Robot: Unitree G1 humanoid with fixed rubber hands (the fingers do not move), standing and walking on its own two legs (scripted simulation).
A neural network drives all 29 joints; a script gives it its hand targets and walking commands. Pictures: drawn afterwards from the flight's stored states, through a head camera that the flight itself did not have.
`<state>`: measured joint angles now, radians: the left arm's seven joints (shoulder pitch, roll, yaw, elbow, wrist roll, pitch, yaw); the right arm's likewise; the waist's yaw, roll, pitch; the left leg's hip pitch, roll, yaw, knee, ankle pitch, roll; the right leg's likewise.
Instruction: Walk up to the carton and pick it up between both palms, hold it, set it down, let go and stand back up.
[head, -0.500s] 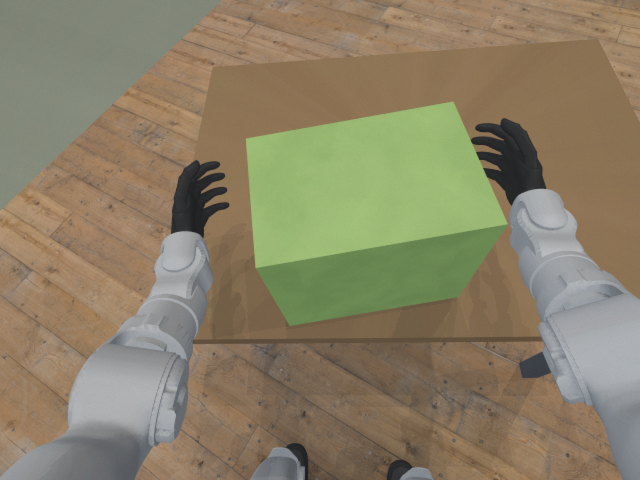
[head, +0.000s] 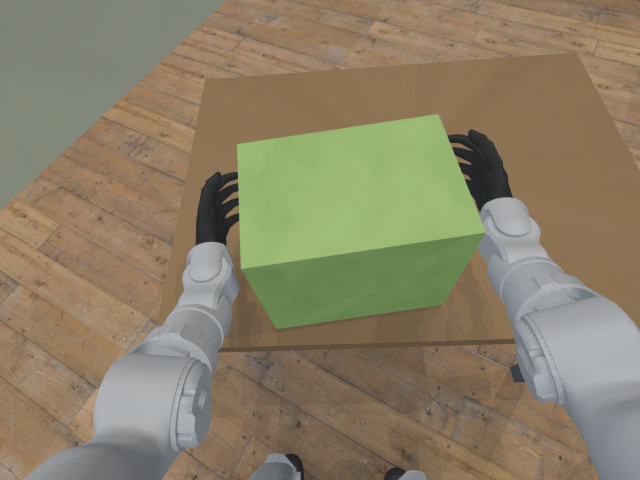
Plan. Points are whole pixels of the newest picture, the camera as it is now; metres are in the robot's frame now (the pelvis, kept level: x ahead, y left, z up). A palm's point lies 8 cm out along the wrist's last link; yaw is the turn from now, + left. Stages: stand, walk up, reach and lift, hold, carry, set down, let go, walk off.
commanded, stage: reach and lift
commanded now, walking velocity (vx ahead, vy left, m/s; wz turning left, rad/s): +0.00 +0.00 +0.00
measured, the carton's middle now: (349, 232) +0.45 +0.02 -0.02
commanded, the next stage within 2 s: none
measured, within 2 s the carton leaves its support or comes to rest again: leaves its support in 1.78 s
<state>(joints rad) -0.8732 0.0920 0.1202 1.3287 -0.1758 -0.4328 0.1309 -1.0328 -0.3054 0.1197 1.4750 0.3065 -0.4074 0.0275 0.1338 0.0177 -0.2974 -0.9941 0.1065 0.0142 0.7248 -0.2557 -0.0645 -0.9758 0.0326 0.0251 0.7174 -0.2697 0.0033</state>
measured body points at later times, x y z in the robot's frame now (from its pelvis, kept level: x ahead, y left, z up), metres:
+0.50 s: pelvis +0.00 +0.00 +0.00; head +0.12 -0.01 +0.44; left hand +0.42 +0.20 +0.02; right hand +0.49 -0.15 +0.03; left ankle +0.02 +0.16 -0.70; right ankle +0.01 -0.12 -0.70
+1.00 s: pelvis +0.01 +0.01 +0.03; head +0.14 -0.01 +0.46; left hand +0.42 +0.20 +0.02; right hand +0.48 -0.15 +0.04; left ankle +0.02 +0.16 -0.70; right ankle +0.01 -0.12 -0.70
